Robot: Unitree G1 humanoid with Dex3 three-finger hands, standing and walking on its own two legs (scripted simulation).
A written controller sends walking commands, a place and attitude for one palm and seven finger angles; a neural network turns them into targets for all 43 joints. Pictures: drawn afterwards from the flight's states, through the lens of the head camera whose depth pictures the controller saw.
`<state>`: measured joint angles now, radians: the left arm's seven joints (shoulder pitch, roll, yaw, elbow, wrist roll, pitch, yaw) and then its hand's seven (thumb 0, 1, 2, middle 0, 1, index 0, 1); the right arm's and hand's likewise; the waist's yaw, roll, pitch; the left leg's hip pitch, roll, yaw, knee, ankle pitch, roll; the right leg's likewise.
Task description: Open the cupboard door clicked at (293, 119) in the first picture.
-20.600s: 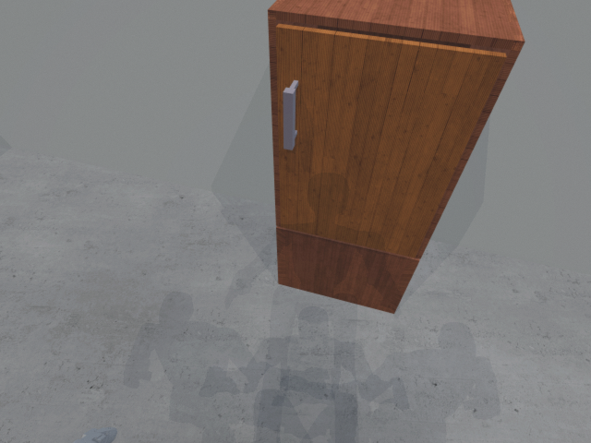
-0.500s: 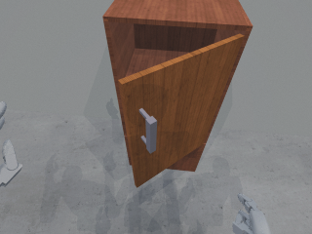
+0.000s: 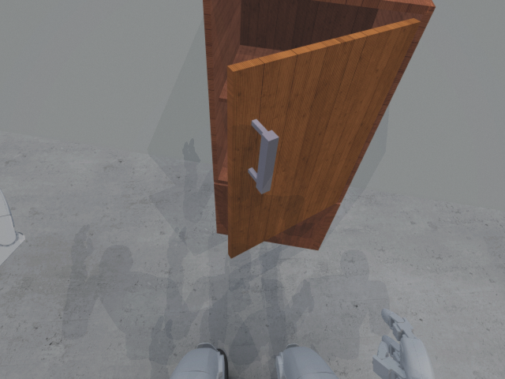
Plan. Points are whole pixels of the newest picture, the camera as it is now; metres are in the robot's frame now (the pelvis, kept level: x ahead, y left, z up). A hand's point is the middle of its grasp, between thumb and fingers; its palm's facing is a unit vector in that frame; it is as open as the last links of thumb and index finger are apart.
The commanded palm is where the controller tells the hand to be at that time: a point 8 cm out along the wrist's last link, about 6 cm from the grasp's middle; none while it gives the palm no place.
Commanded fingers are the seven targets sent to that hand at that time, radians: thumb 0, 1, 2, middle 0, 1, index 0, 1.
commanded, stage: stop stepping back and stand still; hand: left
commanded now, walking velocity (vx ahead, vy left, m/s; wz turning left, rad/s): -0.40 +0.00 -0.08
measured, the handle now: (260, 157) +0.48 +0.01 +0.07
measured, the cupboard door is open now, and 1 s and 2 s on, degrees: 41 41 41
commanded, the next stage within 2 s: let the arm hang, fingers relaxed in 0.80 s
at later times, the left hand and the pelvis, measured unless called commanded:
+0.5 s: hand out of the picture +0.14 +0.24 +0.19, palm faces +0.32 -0.85 -0.43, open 7.4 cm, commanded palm +0.07 +0.28 +0.21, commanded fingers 0.00 0.90 0.90 -0.20 -0.30 -0.20 -0.30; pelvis -0.10 +0.00 +0.03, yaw -7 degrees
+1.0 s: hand (59, 368) +0.13 +0.23 +0.07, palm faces +0.12 -0.88 -0.45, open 7.4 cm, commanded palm none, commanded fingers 0.00 0.90 0.90 -0.20 -0.30 -0.20 -0.30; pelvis -0.13 +0.01 +0.02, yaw -6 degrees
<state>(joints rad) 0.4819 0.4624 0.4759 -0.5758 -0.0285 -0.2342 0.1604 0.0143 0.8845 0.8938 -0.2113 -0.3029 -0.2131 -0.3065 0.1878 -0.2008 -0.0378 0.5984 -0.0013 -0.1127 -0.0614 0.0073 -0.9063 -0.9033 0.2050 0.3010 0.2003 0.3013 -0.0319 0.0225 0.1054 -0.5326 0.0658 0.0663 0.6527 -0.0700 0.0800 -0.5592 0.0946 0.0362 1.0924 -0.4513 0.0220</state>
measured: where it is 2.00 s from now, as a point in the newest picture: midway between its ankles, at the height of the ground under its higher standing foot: outside the picture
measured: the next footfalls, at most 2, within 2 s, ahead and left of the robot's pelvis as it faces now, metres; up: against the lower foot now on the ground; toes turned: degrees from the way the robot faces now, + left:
right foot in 0.18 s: -0.10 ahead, -0.09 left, +0.00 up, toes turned -6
left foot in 0.36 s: -0.01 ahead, +0.10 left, +0.00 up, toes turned -3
